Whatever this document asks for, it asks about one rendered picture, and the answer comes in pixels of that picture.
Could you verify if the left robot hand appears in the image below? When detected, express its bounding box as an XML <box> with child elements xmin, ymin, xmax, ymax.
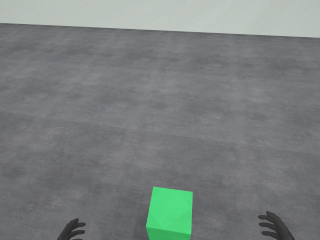
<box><xmin>57</xmin><ymin>218</ymin><xmax>86</xmax><ymax>240</ymax></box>

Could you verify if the carton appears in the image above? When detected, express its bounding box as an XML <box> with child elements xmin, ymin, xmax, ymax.
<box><xmin>146</xmin><ymin>187</ymin><xmax>193</xmax><ymax>240</ymax></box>

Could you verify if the right robot hand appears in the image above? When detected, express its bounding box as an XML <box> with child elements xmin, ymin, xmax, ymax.
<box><xmin>258</xmin><ymin>211</ymin><xmax>295</xmax><ymax>240</ymax></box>

